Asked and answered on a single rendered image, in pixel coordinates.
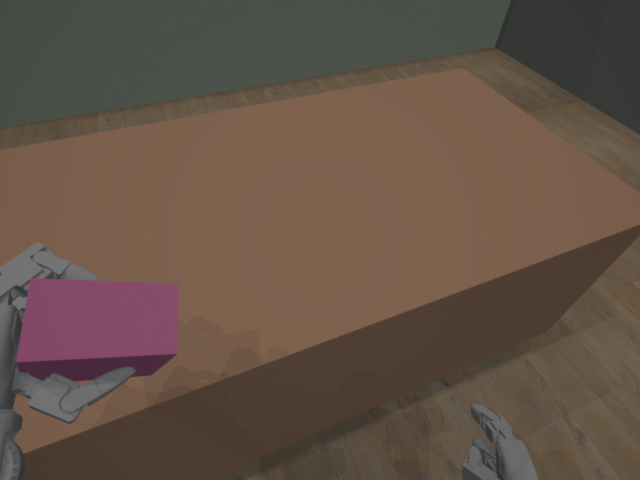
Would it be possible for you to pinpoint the robot left forearm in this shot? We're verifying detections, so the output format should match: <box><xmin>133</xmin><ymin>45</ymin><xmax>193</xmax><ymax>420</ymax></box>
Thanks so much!
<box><xmin>0</xmin><ymin>409</ymin><xmax>25</xmax><ymax>480</ymax></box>

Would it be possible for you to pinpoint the sponge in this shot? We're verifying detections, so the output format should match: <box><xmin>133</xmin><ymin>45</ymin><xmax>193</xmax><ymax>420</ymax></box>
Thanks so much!
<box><xmin>16</xmin><ymin>278</ymin><xmax>178</xmax><ymax>381</ymax></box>

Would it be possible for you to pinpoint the robot right hand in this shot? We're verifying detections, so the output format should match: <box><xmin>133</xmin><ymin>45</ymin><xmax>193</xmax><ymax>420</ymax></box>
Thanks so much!
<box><xmin>462</xmin><ymin>404</ymin><xmax>539</xmax><ymax>480</ymax></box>

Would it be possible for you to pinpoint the table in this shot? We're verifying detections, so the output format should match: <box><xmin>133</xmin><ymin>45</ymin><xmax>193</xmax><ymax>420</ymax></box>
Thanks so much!
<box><xmin>0</xmin><ymin>68</ymin><xmax>640</xmax><ymax>480</ymax></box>

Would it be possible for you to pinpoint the robot left hand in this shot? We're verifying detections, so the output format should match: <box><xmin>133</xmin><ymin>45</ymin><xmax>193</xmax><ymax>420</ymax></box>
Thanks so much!
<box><xmin>0</xmin><ymin>243</ymin><xmax>136</xmax><ymax>424</ymax></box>

